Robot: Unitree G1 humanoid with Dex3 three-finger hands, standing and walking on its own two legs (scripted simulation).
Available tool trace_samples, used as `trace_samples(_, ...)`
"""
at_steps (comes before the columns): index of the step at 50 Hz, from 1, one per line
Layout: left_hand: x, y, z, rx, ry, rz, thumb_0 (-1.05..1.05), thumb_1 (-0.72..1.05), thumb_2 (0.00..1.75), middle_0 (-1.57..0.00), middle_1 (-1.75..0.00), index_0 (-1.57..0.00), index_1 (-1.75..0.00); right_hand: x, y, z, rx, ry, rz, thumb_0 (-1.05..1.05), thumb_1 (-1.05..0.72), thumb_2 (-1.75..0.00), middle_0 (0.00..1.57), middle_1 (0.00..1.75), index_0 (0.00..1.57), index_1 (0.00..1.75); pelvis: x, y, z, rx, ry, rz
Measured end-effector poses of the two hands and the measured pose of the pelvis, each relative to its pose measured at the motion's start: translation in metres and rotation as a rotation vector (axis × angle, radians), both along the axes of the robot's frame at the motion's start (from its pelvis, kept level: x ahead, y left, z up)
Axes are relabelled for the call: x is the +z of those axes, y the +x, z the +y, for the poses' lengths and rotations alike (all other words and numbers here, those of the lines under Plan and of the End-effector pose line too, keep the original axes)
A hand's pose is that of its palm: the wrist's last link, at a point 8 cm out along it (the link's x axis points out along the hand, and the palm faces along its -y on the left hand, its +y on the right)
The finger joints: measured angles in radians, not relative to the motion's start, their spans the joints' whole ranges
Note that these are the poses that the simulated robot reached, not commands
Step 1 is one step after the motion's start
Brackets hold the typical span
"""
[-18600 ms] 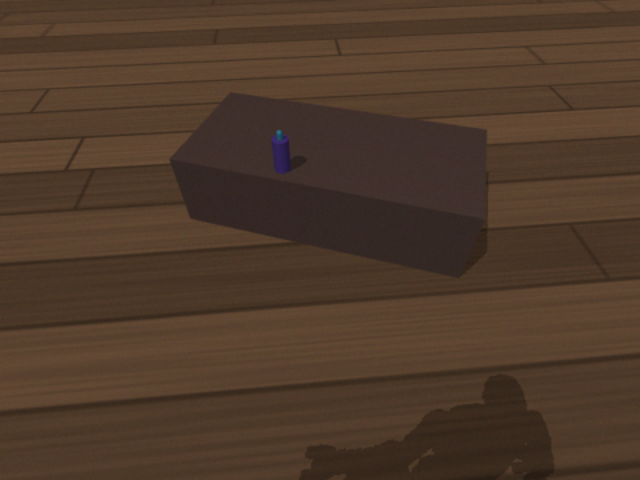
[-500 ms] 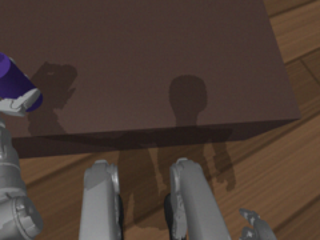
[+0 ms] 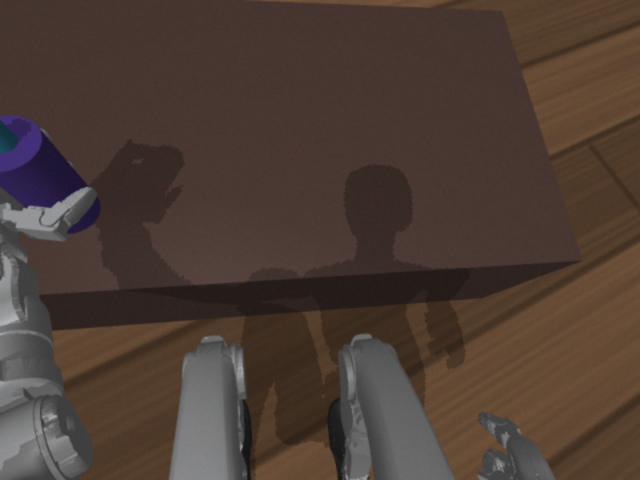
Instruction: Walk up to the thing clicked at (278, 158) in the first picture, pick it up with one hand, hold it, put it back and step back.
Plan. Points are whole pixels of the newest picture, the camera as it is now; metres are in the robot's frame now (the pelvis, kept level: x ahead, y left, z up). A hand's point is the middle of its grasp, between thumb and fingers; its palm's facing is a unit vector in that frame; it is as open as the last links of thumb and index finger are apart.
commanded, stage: settle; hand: left
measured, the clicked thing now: (35, 173) +0.45 +0.30 +0.02
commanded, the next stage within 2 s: lift in 0.38 s
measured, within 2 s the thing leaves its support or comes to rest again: neither
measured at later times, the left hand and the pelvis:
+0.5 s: hand (30, 171) +0.45 +0.30 +0.03, palm faces +0.33 -0.94 -0.03, open 9.5 cm; pelvis +0.01 +0.00 +0.03, yaw +1 degrees
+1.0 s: hand (2, 161) +0.42 +0.28 +0.10, palm faces +0.32 -0.95 -0.04, open 9.5 cm; pelvis +0.02 +0.01 +0.09, yaw +2 degrees
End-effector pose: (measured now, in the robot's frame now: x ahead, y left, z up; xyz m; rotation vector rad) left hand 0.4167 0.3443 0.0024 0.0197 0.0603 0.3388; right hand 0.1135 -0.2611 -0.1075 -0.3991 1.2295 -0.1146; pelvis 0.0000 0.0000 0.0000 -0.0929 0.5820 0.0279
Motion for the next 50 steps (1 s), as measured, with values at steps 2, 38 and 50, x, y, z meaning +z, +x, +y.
trace_samples(2, 0.004, 0.000, 0.001, 0.006, -0.006, -0.004, 0.00, -0.44, 1.09, -0.83, -1.18, -0.83, -1.18, 0.003, 0.001, 0.002, 0.001, 0.004, -0.001, 0.00, -0.90, -0.90, 0.20, 0.30, 0.20, 0.30, 0.004, 0.001, 0.001, 0.002, 0.000, -0.003)
trace_samples(38, 0.049, -0.013, -0.008, -0.012, 0.007, 0.008, 0.00, -0.45, 1.11, -0.81, -1.21, -0.81, -1.21, 0.045, 0.013, 0.013, 0.000, 0.042, -0.018, 0.00, -0.91, -0.90, 0.20, 0.30, 0.20, 0.30, 0.049, 0.012, 0.004, 0.019, 0.004, -0.043)
trace_samples(50, 0.096, -0.033, -0.023, -0.015, 0.005, 0.006, 0.00, -0.46, 1.12, -0.82, -1.21, -0.82, -1.21, 0.089, 0.032, 0.019, -0.015, 0.059, -0.087, 0.00, -0.92, -0.90, 0.20, 0.30, 0.20, 0.30, 0.090, 0.021, 0.006, 0.032, 0.008, -0.104)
